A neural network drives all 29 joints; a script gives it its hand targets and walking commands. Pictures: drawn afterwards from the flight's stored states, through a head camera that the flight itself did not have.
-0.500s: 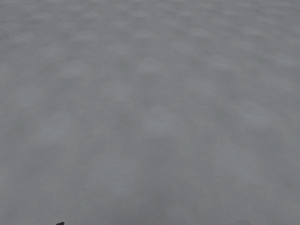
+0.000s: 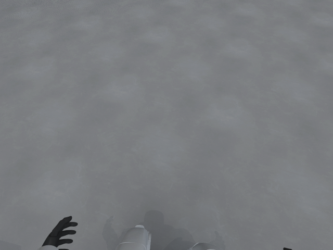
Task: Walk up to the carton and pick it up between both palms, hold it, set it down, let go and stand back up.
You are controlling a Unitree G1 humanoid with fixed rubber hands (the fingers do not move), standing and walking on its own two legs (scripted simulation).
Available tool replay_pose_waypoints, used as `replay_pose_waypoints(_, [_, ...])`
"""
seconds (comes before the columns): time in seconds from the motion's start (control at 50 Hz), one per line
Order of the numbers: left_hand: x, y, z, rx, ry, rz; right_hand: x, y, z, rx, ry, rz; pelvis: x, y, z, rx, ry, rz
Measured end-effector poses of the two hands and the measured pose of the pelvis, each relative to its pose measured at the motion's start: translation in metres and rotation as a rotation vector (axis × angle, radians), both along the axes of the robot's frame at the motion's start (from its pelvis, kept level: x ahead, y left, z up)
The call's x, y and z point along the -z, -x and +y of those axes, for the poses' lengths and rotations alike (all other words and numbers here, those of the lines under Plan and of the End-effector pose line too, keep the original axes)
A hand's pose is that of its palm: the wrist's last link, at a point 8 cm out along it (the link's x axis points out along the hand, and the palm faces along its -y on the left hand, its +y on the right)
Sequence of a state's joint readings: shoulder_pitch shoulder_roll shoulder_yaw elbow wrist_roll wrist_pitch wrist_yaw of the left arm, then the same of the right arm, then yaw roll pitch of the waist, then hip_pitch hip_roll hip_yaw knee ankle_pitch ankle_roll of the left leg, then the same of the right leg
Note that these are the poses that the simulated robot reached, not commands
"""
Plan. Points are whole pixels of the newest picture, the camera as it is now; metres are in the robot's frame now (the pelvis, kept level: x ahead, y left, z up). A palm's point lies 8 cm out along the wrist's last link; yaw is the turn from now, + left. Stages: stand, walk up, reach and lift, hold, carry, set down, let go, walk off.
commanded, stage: walk up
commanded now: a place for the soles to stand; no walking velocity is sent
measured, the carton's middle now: out of the picture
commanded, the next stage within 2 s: none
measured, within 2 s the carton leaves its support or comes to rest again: neither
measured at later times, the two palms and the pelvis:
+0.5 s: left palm out of the picture -0.13 +0.33 -0.12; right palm out of the picture +0.11 -0.23 -0.10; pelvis -0.10 +0.01 -0.01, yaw +23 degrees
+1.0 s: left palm out of the picture -0.33 +0.33 -0.12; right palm (215, 248) +0.14 -0.10 -0.09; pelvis -0.16 +0.05 -0.01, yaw +43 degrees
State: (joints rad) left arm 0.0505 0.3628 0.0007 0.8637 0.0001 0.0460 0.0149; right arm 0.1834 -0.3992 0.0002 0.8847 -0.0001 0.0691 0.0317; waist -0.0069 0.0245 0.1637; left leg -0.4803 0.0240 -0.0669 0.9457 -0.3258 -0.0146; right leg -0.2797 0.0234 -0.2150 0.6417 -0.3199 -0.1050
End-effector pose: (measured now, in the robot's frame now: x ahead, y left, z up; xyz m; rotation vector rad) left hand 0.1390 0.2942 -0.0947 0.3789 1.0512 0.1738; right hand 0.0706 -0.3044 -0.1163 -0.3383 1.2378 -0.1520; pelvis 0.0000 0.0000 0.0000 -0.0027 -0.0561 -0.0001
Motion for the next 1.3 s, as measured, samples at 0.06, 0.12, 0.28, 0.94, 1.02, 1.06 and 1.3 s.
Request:
replay_pose_waypoints(0.06, [0.008,0.028,0.002,-0.056,0.022,-0.019,-0.005,-0.004,-0.002,-0.060,0.018,0.000,0.003,0.014,-0.004,-0.060,0.025,-0.007])
replay_pose_waypoints(0.12, [0.020,0.058,0.005,-0.114,0.049,-0.029,-0.010,-0.009,0.000,-0.121,0.036,-0.002,0.008,0.027,-0.006,-0.119,0.055,-0.017])
replay_pose_waypoints(0.28, [0.041,0.129,0.029,-0.223,0.084,-0.041,-0.026,-0.008,0.017,-0.234,0.080,-0.017,0.014,0.061,0.005,-0.225,0.089,-0.046])
replay_pose_waypoints(0.94, [0.026,0.452,0.037,-0.729,0.007,0.152,-0.023,-0.066,0.187,-0.782,-0.027,-0.093,0.010,0.150,0.042,-0.694,0.057,0.009])
replay_pose_waypoints(1.02, [0.024,0.477,0.036,-0.791,-0.003,0.144,-0.022,-0.068,0.214,-0.849,-0.040,-0.104,0.010,0.159,0.048,-0.759,0.045,0.008])
replay_pose_waypoints(1.06, [0.020,0.492,0.033,-0.816,-0.018,0.158,-0.017,-0.067,0.226,-0.874,-0.063,-0.110,0.012,0.164,0.050,-0.780,0.029,0.013])
replay_pose_waypoints(1.3, [-0.009,0.560,0.033,-0.895,-0.105,0.227,-0.004,-0.051,0.275,-0.950,-0.132,-0.097,0.009,0.187,0.071,-0.845,0.033,0.022])
